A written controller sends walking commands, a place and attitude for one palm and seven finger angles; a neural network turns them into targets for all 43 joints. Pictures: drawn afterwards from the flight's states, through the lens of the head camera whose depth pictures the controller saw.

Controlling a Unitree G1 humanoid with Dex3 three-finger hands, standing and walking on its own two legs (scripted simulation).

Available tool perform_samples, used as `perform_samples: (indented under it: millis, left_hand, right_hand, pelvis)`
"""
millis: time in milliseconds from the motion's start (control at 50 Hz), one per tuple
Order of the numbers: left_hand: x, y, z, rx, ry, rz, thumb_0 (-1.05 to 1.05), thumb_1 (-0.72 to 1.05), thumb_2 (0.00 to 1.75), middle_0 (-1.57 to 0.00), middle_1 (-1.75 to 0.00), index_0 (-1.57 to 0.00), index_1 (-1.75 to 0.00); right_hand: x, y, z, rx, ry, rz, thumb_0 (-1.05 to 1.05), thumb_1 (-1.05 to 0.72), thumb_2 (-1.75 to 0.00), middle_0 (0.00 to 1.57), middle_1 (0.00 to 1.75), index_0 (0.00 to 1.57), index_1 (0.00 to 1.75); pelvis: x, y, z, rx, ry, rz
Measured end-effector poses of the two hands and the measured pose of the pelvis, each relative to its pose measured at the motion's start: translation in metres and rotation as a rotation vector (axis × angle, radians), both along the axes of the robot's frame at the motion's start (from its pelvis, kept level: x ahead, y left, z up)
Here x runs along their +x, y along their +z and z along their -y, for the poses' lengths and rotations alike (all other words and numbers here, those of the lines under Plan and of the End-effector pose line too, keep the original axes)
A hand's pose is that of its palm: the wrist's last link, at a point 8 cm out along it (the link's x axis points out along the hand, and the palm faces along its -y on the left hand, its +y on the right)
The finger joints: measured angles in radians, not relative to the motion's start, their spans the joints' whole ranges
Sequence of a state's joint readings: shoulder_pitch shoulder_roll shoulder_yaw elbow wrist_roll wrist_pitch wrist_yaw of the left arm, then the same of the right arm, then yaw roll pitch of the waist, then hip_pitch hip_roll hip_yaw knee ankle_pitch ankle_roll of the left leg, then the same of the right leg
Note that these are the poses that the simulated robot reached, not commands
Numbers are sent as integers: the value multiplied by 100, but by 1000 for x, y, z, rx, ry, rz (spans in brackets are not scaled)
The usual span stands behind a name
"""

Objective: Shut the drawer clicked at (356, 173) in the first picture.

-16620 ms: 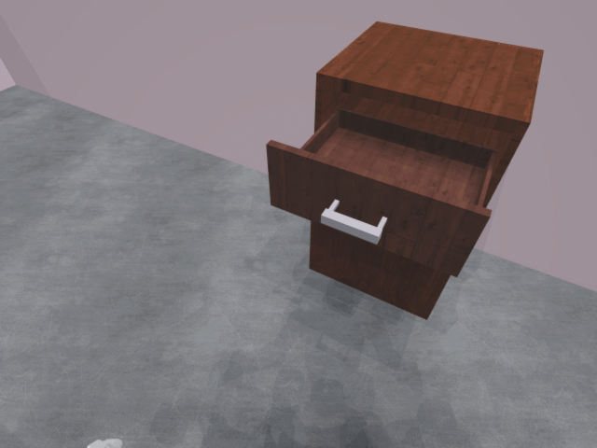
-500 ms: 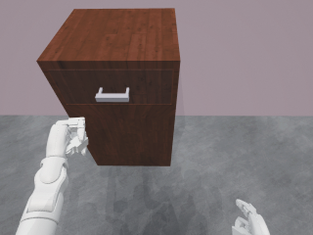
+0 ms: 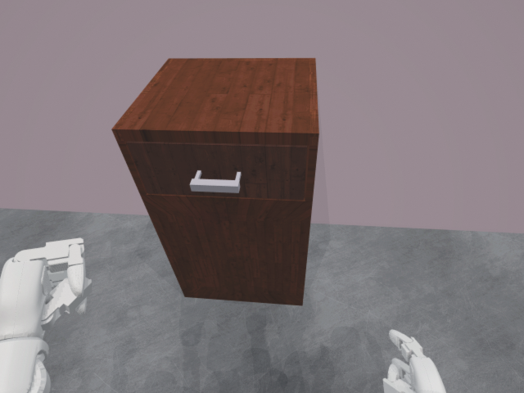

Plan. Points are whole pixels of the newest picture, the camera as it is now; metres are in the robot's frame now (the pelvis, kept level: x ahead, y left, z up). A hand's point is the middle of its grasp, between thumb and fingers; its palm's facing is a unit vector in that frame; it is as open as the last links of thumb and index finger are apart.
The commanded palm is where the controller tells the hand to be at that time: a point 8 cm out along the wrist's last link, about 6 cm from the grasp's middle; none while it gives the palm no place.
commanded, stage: draw the hand back to the body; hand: left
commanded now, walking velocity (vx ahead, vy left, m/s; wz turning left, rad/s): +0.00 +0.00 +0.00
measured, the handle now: (216, 180) +0.62 +0.20 -0.06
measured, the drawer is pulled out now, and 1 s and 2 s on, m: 0.00 0.00 0.00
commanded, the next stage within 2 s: step back with the hand held close in 0.22 s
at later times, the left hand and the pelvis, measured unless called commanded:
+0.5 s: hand (64, 285) +0.18 +0.25 +0.17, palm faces +0.38 -0.81 -0.45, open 3.2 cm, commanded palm +0.12 +0.28 +0.17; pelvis -0.01 +0.01 +0.00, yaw -1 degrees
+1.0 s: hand (24, 343) +0.12 +0.26 +0.15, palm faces +0.35 -0.80 -0.49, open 3.2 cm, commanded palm +0.06 +0.30 +0.17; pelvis -0.07 +0.03 -0.01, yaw -1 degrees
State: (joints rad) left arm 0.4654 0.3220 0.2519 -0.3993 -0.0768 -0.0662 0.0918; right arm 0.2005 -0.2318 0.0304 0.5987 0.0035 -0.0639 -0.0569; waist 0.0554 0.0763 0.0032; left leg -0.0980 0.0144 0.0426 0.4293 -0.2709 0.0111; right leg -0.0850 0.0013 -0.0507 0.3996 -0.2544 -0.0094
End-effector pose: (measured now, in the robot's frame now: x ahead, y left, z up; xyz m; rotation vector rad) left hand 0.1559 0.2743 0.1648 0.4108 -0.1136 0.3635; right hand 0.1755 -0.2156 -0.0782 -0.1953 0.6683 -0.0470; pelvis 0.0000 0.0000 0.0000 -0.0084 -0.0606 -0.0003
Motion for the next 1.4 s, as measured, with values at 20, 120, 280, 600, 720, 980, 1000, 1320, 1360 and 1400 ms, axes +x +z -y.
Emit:
perform_samples:
  millis: [20, 120, 280, 600, 720, 980, 1000, 1320, 1360, 1400]
  left_hand:
    - [-5, 4, -1, 14, 4, 8, 1, 89, 90, -140, -159, -140, -160]
    - [-27, 19, -2, 70, 23, 40, 1, 89, 90, -140, -159, -140, -160]
    - [-28, 5, -3, 25, 43, 27, 1, 89, 90, -140, -160, -141, -160]
    - [-12, 8, -11, 121, -77, -18, 1, 89, 90, -140, -159, -140, -160]
    - [-23, 5, -21, 143, -95, -35, 1, 89, 90, -140, -159, -140, -160]
    - [-68, 9, -27, 182, -66, 67, 1, 89, 90, -140, -159, -140, -160]
    - [-72, 9, -26, 182, -64, 72, 1, 89, 90, -140, -159, -141, -160]
    - [-99, 13, -29, 247, -80, 147, 1, 89, 90, -140, -159, -141, -160]
    - [-105, 13, -27, 258, -80, 144, 1, 89, 90, -140, -159, -141, -160]
    - [-110, 11, -23, 248, -88, 139, 1, 89, 90, -140, -159, -141, -160]
  right_hand:
    - [-1, 0, 1, 0, -1, 3, 1, -91, -90, 20, 30, 20, 30]
    - [-4, -1, 2, -1, -6, 19, 1, -91, -90, 20, 30, 20, 30]
    - [-10, -1, 3, -16, -5, 23, 1, -91, -90, 20, 30, 20, 30]
    - [-34, -1, 15, -46, -123, -76, 1, -91, -90, 20, 30, 20, 30]
    - [-52, -1, 13, -71, -152, -113, 1, -91, -90, 20, 30, 20, 30]
    - [-76, -2, -10, -51, -95, -31, 1, -91, -90, 20, 30, 20, 30]
    - [-79, -3, -10, -52, -91, -29, 1, -91, -90, 21, 30, 20, 30]
    - [-129, -10, 4, -109, -104, -86, 1, -91, -90, 21, 30, 20, 30]
    - [-129, -12, 5, -105, -94, -81, 1, -91, -90, 21, 30, 20, 30]
    - [-129, -13, 7, -101, -87, -76, 1, -91, -90, 21, 30, 20, 30]
  pelvis:
    - [0, 0, 0, 0, 0, 2]
    - [-3, 0, 1, -3, 1, 11]
    - [-9, 0, 1, -2, 3, 20]
    - [-19, 1, -15, -2, -24, -64]
    - [-30, -1, -22, 0, -24, -74]
    - [-71, -12, -26, -2, -12, -63]
    - [-73, -13, -26, -5, -11, -63]
    - [-102, -17, -21, -27, 33, -83]
    - [-107, -19, -18, -24, 25, -84]
    - [-113, -20, -16, -27, 21, -83]
